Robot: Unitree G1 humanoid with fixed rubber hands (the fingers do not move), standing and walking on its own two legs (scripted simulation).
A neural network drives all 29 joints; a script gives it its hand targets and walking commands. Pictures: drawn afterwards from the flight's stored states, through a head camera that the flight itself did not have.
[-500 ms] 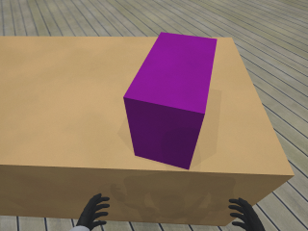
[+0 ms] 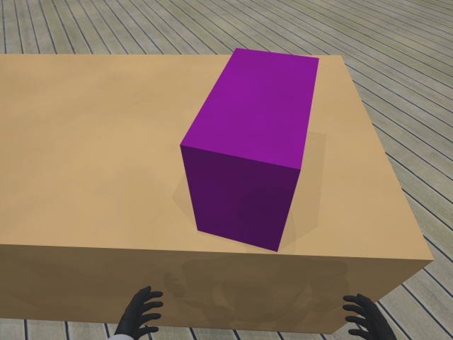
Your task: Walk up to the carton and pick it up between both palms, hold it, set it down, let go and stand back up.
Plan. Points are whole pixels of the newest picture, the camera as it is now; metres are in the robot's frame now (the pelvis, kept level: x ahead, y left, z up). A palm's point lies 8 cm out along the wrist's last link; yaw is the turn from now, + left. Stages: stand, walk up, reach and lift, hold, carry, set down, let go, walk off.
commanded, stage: let go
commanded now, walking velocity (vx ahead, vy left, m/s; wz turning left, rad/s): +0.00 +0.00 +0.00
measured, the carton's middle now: (256, 147) +0.45 -0.03 +0.08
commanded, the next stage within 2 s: stand in 0.36 s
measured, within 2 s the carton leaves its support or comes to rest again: neither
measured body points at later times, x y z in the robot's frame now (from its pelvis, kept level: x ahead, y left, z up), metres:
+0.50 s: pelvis +0.00 +0.00 +0.00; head +0.01 +0.00 +0.45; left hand +0.17 +0.23 -0.08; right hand +0.14 -0.25 -0.10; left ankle -0.04 +0.11 -0.74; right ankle +0.02 -0.16 -0.74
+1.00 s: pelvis +0.00 -0.02 +0.00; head +0.01 -0.02 +0.45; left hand +0.15 +0.25 -0.07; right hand +0.12 -0.31 -0.10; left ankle -0.04 +0.11 -0.74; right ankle +0.02 -0.16 -0.74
